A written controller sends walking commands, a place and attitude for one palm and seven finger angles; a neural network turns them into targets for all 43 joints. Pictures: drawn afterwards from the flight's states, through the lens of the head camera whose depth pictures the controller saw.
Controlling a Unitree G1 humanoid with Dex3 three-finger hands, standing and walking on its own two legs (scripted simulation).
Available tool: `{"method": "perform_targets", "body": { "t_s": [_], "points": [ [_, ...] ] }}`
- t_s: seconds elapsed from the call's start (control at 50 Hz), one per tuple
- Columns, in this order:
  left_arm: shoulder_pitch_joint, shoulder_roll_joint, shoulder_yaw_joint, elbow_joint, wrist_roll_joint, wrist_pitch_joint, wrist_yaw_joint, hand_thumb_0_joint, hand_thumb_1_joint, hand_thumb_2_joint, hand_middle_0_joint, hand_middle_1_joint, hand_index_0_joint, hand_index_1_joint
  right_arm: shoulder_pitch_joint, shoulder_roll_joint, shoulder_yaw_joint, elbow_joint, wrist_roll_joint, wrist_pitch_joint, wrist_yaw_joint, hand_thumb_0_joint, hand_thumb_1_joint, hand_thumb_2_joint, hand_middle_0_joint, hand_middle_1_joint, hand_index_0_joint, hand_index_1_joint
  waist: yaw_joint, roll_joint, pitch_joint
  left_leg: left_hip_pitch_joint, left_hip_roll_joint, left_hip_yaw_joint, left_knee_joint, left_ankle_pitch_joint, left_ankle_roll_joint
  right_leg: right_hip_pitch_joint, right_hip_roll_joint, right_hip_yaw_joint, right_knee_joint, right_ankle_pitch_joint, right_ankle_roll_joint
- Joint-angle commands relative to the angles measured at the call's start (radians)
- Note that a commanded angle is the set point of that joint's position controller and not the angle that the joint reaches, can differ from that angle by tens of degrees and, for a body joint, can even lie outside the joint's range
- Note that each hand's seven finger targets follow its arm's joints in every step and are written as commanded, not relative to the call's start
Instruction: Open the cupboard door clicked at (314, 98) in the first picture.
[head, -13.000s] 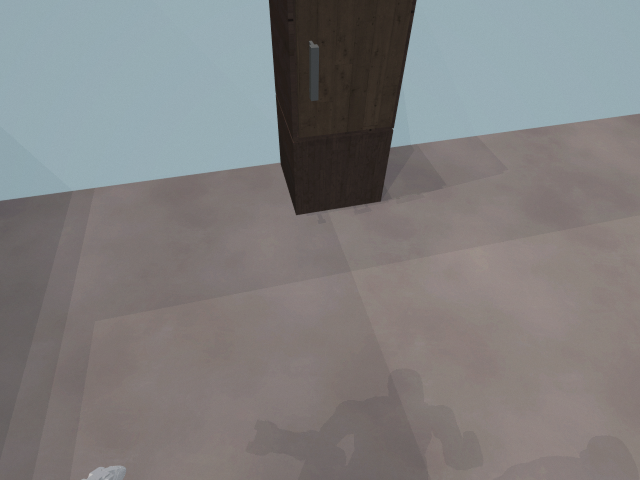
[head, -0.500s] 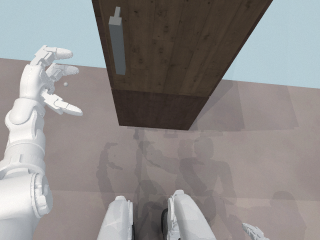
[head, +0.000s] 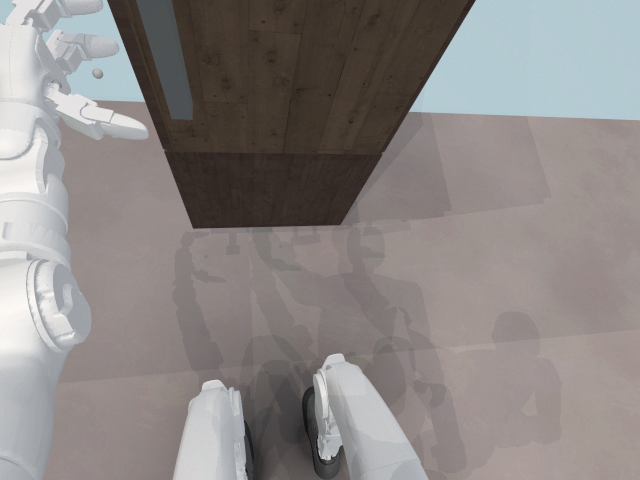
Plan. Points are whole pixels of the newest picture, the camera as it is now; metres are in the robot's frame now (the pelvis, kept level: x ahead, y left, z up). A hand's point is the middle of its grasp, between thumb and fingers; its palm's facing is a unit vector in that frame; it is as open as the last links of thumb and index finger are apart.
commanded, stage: move the hooked fingers beside the handle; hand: left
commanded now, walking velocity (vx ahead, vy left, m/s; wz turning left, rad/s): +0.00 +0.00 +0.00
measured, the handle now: (170, 44) +0.60 +0.10 +0.06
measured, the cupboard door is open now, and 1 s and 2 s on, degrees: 0 0 0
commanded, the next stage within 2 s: slide the fingers in behind the handle in 0.74 s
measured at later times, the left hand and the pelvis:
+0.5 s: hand (99, 81) +0.55 +0.17 +0.05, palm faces -0.06 -1.00 +0.00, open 14.0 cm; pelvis +0.01 +0.00 +0.01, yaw +1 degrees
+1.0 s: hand (101, 81) +0.55 +0.17 +0.06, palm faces -0.07 -1.00 -0.01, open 14.0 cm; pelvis +0.00 +0.00 +0.01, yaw +1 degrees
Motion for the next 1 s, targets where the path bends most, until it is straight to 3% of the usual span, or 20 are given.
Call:
{"method": "perform_targets", "body": {
  "t_s": [0.0,0.06,0.12,0.16,0.26,0.32,0.36,0.42,0.5,0.58,0.66,0.7,0.78,0.8,0.82,0.84,0.86,0.88,0.96,0.98],
  "points": [
    [-0.371,0.271,0.053,-0.200,-0.010,-0.050,-0.007,0.000,-0.500,0.300,-0.300,-1.200,-0.300,-1.200,0.208,-0.212,-0.067,-0.050,-0.003,0.008,-0.003,0.000,-0.900,-0.900,0.200,0.300,0.200,0.300,0.021,0.198,-0.626,0.474,0.014,-0.105,-0.167,0.504,-0.031,0.299,0.021,0.041,-0.118,0.278,-0.022],
    [-0.337,0.267,0.053,-0.252,-0.020,-0.040,-0.022,0.000,-0.500,0.300,-0.300,-1.200,-0.300,-1.200,0.205,-0.208,-0.070,-0.062,0.003,0.018,0.001,0.000,-0.900,-0.900,0.200,0.300,0.200,0.300,0.033,0.190,-0.633,0.456,0.014,-0.090,-0.172,0.497,-0.025,0.348,0.022,0.050,-0.129,0.307,-0.019],
    [-0.344,0.270,0.070,-0.338,-0.044,-0.054,-0.035,0.000,-0.500,0.300,-0.300,-1.200,-0.300,-1.200,0.211,-0.205,-0.079,-0.062,0.007,0.020,0.001,0.000,-0.900,-0.900,0.200,0.300,0.200,0.300,0.042,0.205,-0.686,0.525,0.018,-0.100,-0.183,0.553,-0.032,0.367,0.023,0.049,-0.131,0.344,-0.019],
    [-0.350,0.213,0.032,-0.377,-0.059,-0.061,-0.040,0.000,-0.500,0.300,-0.300,-1.200,-0.300,-1.200,0.208,-0.201,-0.087,-0.051,0.010,0.017,0.003,0.000,-0.900,-0.900,0.200,0.300,0.200,0.300,0.032,0.211,-0.690,0.564,0.019,-0.103,-0.192,0.561,-0.033,0.360,0.024,0.047,-0.147,0.346,-0.016],
    [-0.360,0.139,-0.024,-0.291,-0.054,-0.051,-0.024,0.000,-0.500,0.300,-0.300,-1.200,-0.300,-1.200,0.210,-0.199,-0.088,-0.016,0.009,0.016,-0.002,0.000,-0.900,-0.900,0.200,0.300,0.200,0.300,-0.002,0.171,-0.564,0.544,0.020,-0.110,-0.204,0.498,-0.033,0.293,0.022,0.037,-0.169,0.278,-0.014],
    [-0.387,0.134,-0.025,-0.306,-0.053,-0.075,-0.009,0.000,-0.500,0.300,-0.300,-1.200,-0.300,-1.200,0.207,-0.198,-0.090,-0.011,0.001,0.012,-0.003,0.000,-0.900,-0.900,0.200,0.300,0.200,0.300,0.006,0.217,-0.591,0.596,0.017,-0.115,-0.201,0.535,-0.041,0.273,0.020,0.035,-0.167,0.280,-0.019],
    [-0.360,0.092,-0.055,-0.254,-0.050,-0.076,-0.006,0.000,-0.500,0.300,-0.300,-1.200,-0.300,-1.200,0.198,-0.196,-0.089,-0.012,0.001,0.013,0.000,0.000,-0.900,-0.900,0.200,0.300,0.200,0.300,-0.005,0.185,-0.555,0.566,0.015,-0.110,-0.197,0.516,-0.038,0.268,0.021,0.036,-0.170,0.274,-0.018],
    [-0.354,0.150,-0.017,-0.183,-0.036,-0.069,0.004,0.000,-0.500,0.300,-0.300,-1.200,-0.300,-1.200,0.192,-0.203,-0.082,-0.021,0.001,0.018,-0.003,0.000,-0.900,-0.900,0.200,0.300,0.200,0.300,-0.006,0.153,-0.500,0.478,0.008,-0.095,-0.184,0.463,-0.028,0.279,0.022,0.042,-0.162,0.261,-0.019],
    [-0.346,0.203,0.014,-0.248,-0.025,-0.092,0.006,0.000,-0.500,0.300,-0.300,-1.200,-0.300,-1.200,0.177,-0.198,-0.078,-0.053,0.000,0.021,0.000,0.000,-0.900,-0.900,0.200,0.300,0.200,0.300,0.027,0.197,-0.594,0.489,0.004,-0.087,-0.173,0.510,-0.030,0.340,0.021,0.051,-0.135,0.313,-0.024],
    [-0.342,0.219,0.027,-0.279,-0.037,-0.094,-0.007,0.000,-0.500,0.300,-0.300,-1.200,-0.300,-1.200,0.170,-0.199,-0.080,-0.062,0.007,0.024,0.001,0.000,-0.900,-0.900,0.200,0.300,0.200,0.300,0.024,0.179,-0.615,0.475,0.006,-0.083,-0.165,0.511,-0.025,0.372,0.022,0.057,-0.130,0.342,-0.021],
    [-0.350,0.200,0.014,-0.330,-0.056,-0.084,-0.027,0.000,-0.500,0.300,-0.300,-1.200,-0.300,-1.200,0.165,-0.199,-0.085,-0.060,0.013,0.023,-0.001,0.000,-0.900,-0.900,0.200,0.300,0.200,0.300,0.030,0.191,-0.660,0.499,0.005,-0.082,-0.172,0.505,-0.026,0.391,0.021,0.061,-0.142,0.341,-0.016],
    [-0.367,0.196,0.010,-0.335,-0.064,-0.083,-0.033,0.000,-0.500,0.300,-0.300,-1.200,-0.300,-1.200,0.169,-0.200,-0.085,-0.048,0.014,0.021,-0.003,0.000,-0.900,-0.900,0.200,0.300,0.200,0.300,0.022,0.193,-0.654,0.519,0.009,-0.088,-0.174,0.506,-0.027,0.370,0.022,0.057,-0.146,0.331,-0.016],
    [-0.387,0.169,-0.010,-0.259,-0.067,-0.064,-0.034,0.000,-0.500,0.300,-0.300,-1.200,-0.300,-1.200,0.181,-0.200,-0.081,-0.029,0.014,0.013,-0.011,0.000,-0.900,-0.900,0.200,0.300,0.200,0.300,-0.006,0.147,-0.567,0.466,0.008,-0.088,-0.175,0.431,-0.019,0.329,0.025,0.055,-0.163,0.271,-0.014],
    [-0.412,0.188,-0.003,-0.279,-0.061,-0.069,-0.031,0.000,-0.500,0.300,-0.300,-1.200,-0.300,-1.200,0.182,-0.203,-0.081,-0.025,0.011,0.012,-0.013,0.000,-0.900,-0.900,0.200,0.300,0.200,0.300,-0.005,0.168,-0.582,0.477,0.009,-0.091,-0.175,0.439,-0.021,0.326,0.023,0.054,-0.161,0.272,-0.015],
    [-0.404,0.176,-0.016,-0.261,-0.055,-0.069,-0.030,0.000,-0.500,0.300,-0.300,-1.200,-0.300,-1.200,0.181,-0.201,-0.080,-0.024,0.012,0.010,-0.012,0.000,-0.900,-0.900,0.200,0.300,0.200,0.300,0.001,0.188,-0.578,0.486,0.007,-0.094,-0.181,0.429,-0.025,0.309,0.023,0.052,-0.161,0.250,-0.017],
    [-0.421,0.138,-0.044,-0.270,-0.056,-0.072,-0.029,0.000,-0.500,0.300,-0.300,-1.200,-0.300,-1.200,0.181,-0.200,-0.081,-0.020,0.008,0.007,-0.011,0.000,-0.900,-0.900,0.200,0.300,0.200,0.300,-0.011,0.191,-0.583,0.508,0.009,-0.102,-0.180,0.435,-0.026,0.284,0.023,0.046,-0.158,0.244,-0.018],
    [-0.395,0.130,-0.044,-0.247,-0.056,-0.071,-0.026,0.000,-0.500,0.300,-0.300,-1.200,-0.300,-1.200,0.184,-0.199,-0.081,-0.021,0.007,0.005,-0.009,0.000,-0.900,-0.900,0.200,0.300,0.200,0.300,-0.001,0.192,-0.572,0.505,0.008,-0.103,-0.185,0.431,-0.029,0.282,0.023,0.043,-0.160,0.234,-0.020],
    [-0.410,0.115,-0.055,-0.255,-0.058,-0.077,-0.024,0.000,-0.500,0.300,-0.300,-1.200,-0.300,-1.200,0.187,-0.201,-0.082,-0.018,0.004,0.002,-0.008,0.000,-0.900,-0.900,0.200,0.300,0.200,0.300,-0.010,0.213,-0.577,0.541,0.011,-0.113,-0.187,0.458,-0.033,0.254,0.022,0.037,-0.155,0.239,-0.023],
    [-0.378,0.113,-0.044,-0.221,-0.048,-0.064,0.000,0.000,-0.500,0.300,-0.300,-1.200,-0.300,-1.200,0.193,-0.200,-0.082,-0.022,0.001,0.008,-0.003,0.000,-0.900,-0.900,0.200,0.300,0.200,0.300,0.000,0.174,-0.565,0.497,0.009,-0.104,-0.184,0.454,-0.031,0.278,0.022,0.038,-0.152,0.248,-0.020],
    [-0.388,0.112,-0.042,-0.232,-0.045,-0.069,0.008,0.000,-0.500,0.300,-0.300,-1.200,-0.300,-1.200,0.197,-0.198,-0.083,-0.023,-0.001,0.008,-0.001,0.000,-0.900,-0.900,0.200,0.300,0.200,0.300,0.003,0.199,-0.575,0.512,0.009,-0.108,-0.185,0.469,-0.033,0.272,0.022,0.037,-0.145,0.254,-0.024]
  ]
}}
